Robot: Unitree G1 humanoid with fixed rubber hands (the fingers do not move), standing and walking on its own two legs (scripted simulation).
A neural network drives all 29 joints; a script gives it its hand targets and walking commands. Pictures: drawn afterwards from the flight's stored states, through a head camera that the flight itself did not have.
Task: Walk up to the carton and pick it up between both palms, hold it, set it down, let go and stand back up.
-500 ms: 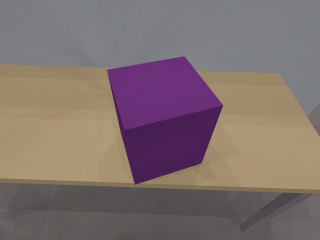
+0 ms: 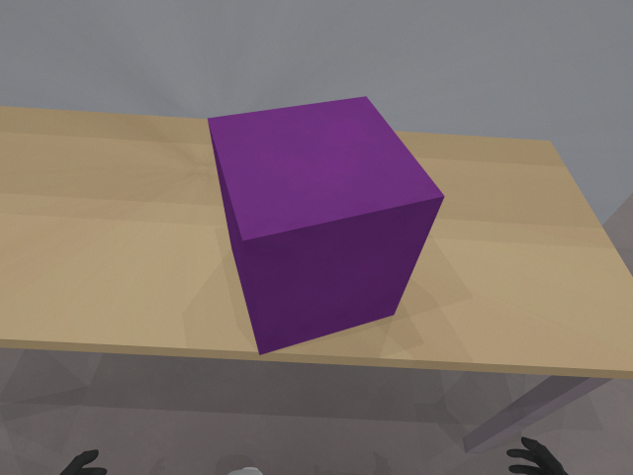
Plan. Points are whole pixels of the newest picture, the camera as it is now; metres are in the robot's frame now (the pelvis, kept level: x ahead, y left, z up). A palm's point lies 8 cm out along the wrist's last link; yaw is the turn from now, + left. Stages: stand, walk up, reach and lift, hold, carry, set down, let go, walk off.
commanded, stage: reach and lift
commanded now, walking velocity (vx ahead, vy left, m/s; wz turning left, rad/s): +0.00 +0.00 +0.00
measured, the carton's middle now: (311, 228) +0.42 +0.01 +0.08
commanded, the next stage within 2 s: none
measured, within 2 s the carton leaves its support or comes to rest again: neither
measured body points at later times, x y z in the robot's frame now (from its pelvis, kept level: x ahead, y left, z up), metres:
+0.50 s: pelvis +0.02 -0.06 +0.01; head +0.05 -0.05 +0.46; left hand +0.19 +0.25 -0.05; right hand +0.19 -0.33 -0.07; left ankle +0.07 +0.12 -0.72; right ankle +0.02 -0.13 -0.72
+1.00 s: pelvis +0.02 -0.03 +0.02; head +0.04 -0.02 +0.47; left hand +0.19 +0.25 -0.01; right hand +0.20 -0.28 -0.02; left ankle +0.07 +0.12 -0.72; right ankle +0.02 -0.13 -0.72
